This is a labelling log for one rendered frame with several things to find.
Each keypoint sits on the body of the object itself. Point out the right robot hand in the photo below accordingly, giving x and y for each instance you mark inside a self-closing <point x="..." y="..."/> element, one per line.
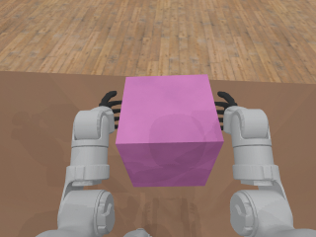
<point x="231" y="103"/>

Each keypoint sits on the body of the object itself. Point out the robot left forearm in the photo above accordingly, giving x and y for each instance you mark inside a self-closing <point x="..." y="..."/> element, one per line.
<point x="89" y="154"/>

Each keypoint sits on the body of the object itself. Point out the right robot upper arm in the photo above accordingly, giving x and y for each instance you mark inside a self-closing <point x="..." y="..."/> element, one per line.
<point x="263" y="213"/>

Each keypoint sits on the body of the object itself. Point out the robot right forearm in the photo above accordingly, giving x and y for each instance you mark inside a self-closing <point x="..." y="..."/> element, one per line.
<point x="252" y="148"/>

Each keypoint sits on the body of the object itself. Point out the left robot upper arm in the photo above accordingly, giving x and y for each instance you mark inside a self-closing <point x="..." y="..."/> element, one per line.
<point x="85" y="213"/>

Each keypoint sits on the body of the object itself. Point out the left robot hand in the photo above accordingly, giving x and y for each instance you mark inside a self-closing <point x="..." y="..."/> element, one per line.
<point x="105" y="103"/>

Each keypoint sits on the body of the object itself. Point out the carton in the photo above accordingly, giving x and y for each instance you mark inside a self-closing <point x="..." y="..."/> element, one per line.
<point x="169" y="133"/>

